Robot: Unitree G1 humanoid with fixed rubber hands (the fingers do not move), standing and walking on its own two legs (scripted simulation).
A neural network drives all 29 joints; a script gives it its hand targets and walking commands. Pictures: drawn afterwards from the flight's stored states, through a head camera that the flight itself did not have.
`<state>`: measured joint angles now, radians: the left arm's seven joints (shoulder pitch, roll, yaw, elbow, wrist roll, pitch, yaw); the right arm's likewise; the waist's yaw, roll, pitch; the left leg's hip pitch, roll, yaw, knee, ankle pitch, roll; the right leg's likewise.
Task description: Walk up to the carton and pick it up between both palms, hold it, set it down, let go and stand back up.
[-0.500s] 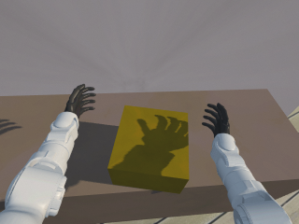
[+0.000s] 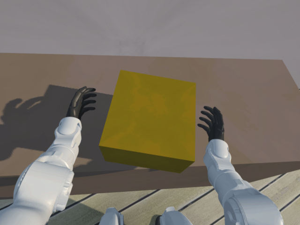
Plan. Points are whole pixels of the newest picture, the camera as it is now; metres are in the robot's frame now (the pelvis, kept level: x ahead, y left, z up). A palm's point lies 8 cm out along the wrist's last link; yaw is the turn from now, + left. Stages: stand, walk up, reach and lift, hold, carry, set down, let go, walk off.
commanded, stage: reach and lift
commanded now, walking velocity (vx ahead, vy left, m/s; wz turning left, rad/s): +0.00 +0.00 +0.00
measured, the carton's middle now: (150, 122) +0.42 -0.04 -0.05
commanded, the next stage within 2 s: none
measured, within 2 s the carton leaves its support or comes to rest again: neither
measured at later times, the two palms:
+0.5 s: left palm (85, 109) +0.45 +0.15 -0.02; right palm (207, 129) +0.37 -0.20 -0.02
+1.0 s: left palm (93, 110) +0.45 +0.13 -0.02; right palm (204, 130) +0.37 -0.19 -0.03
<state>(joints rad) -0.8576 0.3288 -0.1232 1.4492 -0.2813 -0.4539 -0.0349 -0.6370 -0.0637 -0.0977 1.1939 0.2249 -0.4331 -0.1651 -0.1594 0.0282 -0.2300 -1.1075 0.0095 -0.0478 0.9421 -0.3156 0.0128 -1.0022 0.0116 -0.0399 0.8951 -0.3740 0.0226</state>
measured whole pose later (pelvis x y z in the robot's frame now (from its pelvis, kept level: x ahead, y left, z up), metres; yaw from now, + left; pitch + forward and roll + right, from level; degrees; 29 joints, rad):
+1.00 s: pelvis -0.01 +0.01 -0.02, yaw -3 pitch +28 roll -5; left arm -0.95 0.20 0.10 1.46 0.02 -0.47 0.02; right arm -0.80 0.00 -0.33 1.36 0.00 -0.55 -0.19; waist -0.13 0.03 -0.23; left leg -1.19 0.02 -0.05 1.10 -0.39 0.02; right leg -1.08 0.03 -0.02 1.02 -0.41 0.04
